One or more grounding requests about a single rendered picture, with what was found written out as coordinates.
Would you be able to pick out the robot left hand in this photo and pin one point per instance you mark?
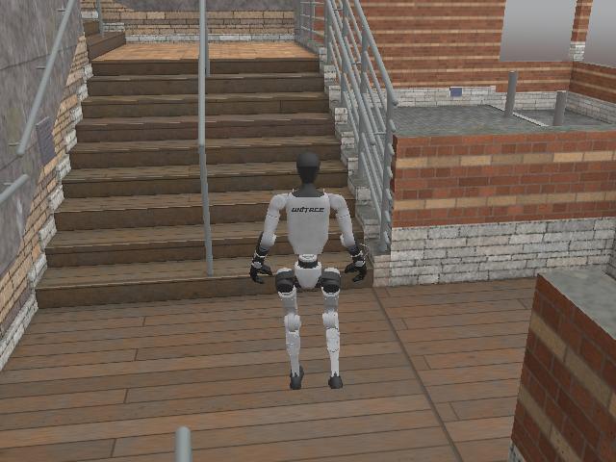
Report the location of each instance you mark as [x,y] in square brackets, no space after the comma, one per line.
[263,269]

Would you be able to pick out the left robot upper arm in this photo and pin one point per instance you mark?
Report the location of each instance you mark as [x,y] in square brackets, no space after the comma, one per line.
[278,202]

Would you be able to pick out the left robot shin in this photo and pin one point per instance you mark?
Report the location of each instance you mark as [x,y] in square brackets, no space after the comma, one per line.
[293,346]

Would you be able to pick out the robot right hand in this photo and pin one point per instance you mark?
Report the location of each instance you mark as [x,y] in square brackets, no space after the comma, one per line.
[352,268]

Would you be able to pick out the humanoid robot head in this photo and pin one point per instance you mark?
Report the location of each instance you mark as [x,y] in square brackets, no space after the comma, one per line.
[308,166]

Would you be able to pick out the left robot forearm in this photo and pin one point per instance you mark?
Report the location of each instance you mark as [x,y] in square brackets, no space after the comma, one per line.
[260,254]

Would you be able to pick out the right robot upper arm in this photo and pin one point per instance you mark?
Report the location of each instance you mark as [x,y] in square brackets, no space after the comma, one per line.
[337,202]

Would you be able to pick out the right robot forearm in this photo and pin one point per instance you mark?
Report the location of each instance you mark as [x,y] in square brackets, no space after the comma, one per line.
[355,253]

